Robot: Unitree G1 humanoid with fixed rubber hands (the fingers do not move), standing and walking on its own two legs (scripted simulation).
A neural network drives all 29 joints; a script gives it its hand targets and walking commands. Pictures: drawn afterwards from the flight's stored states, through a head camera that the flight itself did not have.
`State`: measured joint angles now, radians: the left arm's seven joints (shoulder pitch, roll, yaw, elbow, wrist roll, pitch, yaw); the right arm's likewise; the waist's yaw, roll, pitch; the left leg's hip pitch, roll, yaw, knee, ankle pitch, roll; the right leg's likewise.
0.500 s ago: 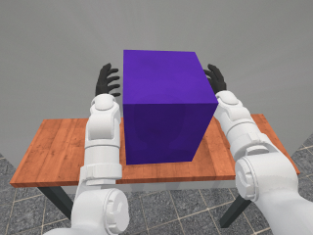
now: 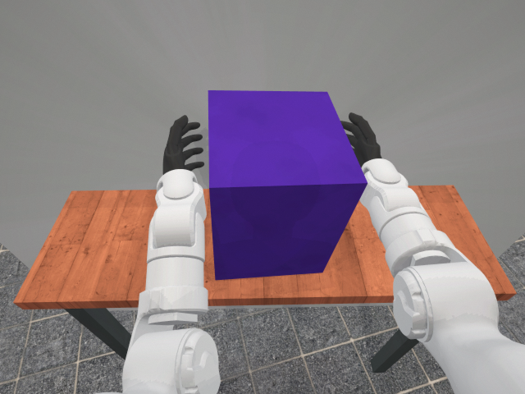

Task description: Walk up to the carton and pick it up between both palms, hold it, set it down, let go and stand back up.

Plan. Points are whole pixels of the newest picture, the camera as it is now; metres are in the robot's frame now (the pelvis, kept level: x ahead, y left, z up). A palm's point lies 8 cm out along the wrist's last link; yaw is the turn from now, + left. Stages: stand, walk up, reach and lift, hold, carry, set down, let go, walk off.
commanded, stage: set down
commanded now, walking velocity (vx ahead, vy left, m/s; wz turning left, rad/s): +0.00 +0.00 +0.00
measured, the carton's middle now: (269, 188) +0.42 +0.04 +0.07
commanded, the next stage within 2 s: none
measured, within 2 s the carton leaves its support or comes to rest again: rests again in 0.72 s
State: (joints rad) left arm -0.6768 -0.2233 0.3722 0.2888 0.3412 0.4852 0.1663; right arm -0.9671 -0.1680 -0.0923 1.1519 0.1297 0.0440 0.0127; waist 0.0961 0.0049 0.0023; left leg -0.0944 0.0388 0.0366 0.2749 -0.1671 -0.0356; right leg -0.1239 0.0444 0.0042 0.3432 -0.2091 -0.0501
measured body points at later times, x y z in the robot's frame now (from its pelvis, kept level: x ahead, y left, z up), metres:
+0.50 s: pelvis -0.01 +0.00 +0.00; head +0.00 -0.01 +0.45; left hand +0.37 +0.17 +0.15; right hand +0.45 -0.11 +0.13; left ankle -0.02 +0.15 -0.75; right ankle -0.02 -0.08 -0.75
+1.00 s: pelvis +0.00 +0.00 +0.00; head +0.00 +0.00 +0.45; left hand +0.37 +0.18 +0.14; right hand +0.45 -0.10 +0.12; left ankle -0.02 +0.15 -0.75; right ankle -0.02 -0.08 -0.75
